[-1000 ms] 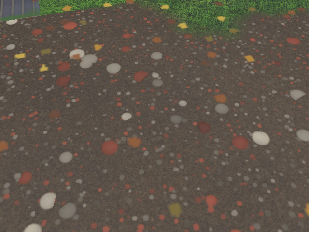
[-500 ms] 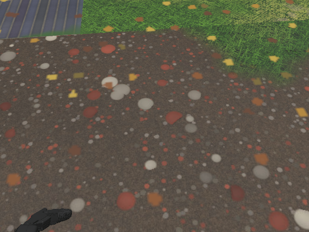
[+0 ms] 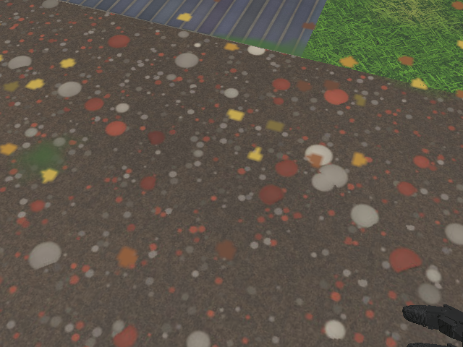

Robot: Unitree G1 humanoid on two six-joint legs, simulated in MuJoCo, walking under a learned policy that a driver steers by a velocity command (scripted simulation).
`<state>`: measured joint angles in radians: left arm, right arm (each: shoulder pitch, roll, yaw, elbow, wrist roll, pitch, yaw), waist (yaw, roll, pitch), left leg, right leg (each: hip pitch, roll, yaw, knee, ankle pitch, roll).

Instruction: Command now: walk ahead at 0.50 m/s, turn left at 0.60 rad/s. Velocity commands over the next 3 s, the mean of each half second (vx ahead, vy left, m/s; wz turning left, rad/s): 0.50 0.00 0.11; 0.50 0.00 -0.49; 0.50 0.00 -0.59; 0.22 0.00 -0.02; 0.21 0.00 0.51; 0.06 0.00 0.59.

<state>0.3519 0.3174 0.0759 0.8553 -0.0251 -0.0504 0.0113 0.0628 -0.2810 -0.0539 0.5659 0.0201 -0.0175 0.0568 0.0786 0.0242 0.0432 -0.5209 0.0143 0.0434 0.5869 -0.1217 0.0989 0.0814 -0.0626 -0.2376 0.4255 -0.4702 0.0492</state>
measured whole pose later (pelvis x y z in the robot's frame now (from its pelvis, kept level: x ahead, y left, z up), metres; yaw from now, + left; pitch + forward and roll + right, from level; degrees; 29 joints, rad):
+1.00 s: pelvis +0.59 -0.03 +0.01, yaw -17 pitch +2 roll -1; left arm 0.38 0.30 0.07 0.75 -0.02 -0.03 0.02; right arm 0.05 -0.28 -0.04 0.66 0.00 -0.11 0.02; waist 0.08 0.03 0.00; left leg -0.48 -0.01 -0.09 0.46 -0.01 -0.03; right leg -0.08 0.12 0.23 0.46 -0.41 -0.06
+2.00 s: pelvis +0.99 -0.26 +0.02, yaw -33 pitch +2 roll -3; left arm 0.16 0.27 0.06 0.77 0.00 0.00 0.03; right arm 0.18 -0.27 -0.05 0.77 0.01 -0.01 0.03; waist 0.01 0.03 0.03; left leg -0.47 0.06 0.01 0.66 -0.20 -0.02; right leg -0.13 0.05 -0.14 0.41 -0.31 -0.05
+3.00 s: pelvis +1.16 -0.32 +0.02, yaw +3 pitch +2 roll -1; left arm 0.12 0.34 0.08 0.77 0.00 0.00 0.01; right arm 0.16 -0.31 -0.07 0.56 0.00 0.03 0.00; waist 0.01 -0.03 0.07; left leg -0.35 -0.03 -0.03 0.52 -0.21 0.04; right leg -0.47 -0.04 -0.01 1.11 -0.52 0.06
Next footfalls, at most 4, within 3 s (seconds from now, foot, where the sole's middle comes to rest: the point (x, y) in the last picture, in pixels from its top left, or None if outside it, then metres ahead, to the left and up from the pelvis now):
0.54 right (300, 336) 0.49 -0.12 -0.75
1.02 left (248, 236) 0.79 0.04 -0.75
1.54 right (361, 209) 0.92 -0.33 -0.75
2.02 left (327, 156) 1.14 -0.23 -0.75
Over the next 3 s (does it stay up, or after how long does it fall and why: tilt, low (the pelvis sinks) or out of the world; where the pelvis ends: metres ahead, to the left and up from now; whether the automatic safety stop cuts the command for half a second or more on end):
stays up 1.16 -0.32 0.02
